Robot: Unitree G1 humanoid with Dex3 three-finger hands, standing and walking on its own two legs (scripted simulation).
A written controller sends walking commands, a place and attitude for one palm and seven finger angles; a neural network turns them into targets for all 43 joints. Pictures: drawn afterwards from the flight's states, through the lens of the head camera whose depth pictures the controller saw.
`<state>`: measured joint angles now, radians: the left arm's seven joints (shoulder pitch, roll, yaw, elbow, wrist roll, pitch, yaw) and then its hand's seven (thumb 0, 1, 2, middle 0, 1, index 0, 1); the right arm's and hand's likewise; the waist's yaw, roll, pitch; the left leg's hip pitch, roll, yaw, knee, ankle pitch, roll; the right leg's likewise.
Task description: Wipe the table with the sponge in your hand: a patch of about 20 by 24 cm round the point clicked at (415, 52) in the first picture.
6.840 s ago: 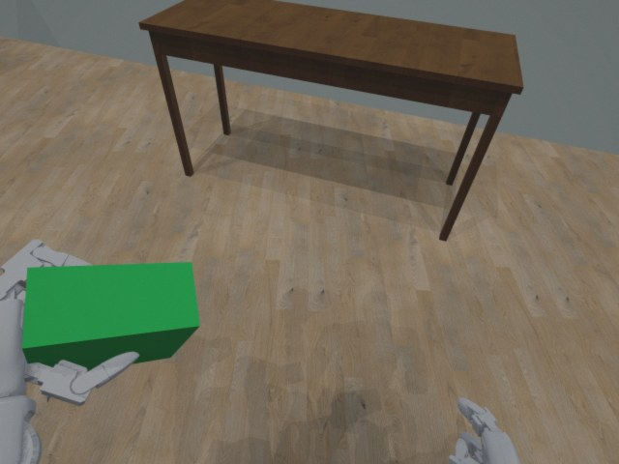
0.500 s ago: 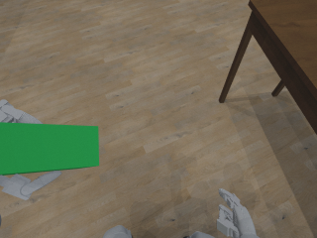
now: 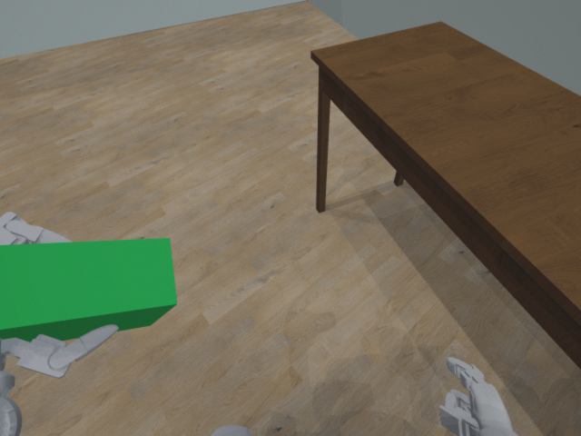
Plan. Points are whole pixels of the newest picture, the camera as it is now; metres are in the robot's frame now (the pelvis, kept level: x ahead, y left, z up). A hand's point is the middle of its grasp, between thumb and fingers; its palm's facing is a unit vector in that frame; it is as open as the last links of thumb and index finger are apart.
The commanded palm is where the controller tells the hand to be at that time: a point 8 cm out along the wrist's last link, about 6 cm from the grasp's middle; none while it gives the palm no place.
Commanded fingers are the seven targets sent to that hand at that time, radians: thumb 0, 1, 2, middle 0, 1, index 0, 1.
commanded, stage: turn to face it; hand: left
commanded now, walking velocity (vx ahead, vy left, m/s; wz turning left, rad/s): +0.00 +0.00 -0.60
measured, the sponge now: (115, 291) +0.22 +0.20 +0.16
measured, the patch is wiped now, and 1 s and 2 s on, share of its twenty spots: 0.00 0.00 0.00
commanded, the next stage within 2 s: none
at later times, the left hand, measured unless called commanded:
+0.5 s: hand (169, 323) +0.19 +0.13 +0.17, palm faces +0.11 -0.87 -0.48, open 10.6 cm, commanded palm +0.15 +0.18 +0.18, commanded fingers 0.00 0.10 1.30 -1.20 -1.60 -1.20 -1.60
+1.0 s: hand (251, 356) +0.17 +0.05 +0.16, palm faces -0.10 -0.91 -0.39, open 10.6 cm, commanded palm +0.14 +0.09 +0.18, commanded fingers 0.00 0.10 1.30 -1.20 -1.60 -1.20 -1.60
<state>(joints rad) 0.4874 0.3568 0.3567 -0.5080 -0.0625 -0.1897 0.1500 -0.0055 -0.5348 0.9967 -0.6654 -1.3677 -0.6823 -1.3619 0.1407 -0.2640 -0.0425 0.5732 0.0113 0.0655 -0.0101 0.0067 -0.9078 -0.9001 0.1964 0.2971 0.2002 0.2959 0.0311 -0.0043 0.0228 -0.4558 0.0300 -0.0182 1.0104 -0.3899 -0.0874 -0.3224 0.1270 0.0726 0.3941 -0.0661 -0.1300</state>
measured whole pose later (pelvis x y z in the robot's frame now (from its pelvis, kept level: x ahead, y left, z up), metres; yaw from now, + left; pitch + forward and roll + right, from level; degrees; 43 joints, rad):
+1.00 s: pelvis -0.16 -0.04 -0.01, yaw -37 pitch -2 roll -2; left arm 0.43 0.35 0.41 -0.50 -0.02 -0.18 0.15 -0.01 -0.54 1.00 -0.66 -1.37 -0.68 -1.36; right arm 0.18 -0.19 -0.01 0.54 0.02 0.01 -0.01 0.01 -0.91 -0.90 0.20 0.30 0.20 0.30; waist 0.04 0.01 0.08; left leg -0.30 0.14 0.16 0.60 -0.25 -0.01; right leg -0.51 0.00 -0.04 1.15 -0.44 0.06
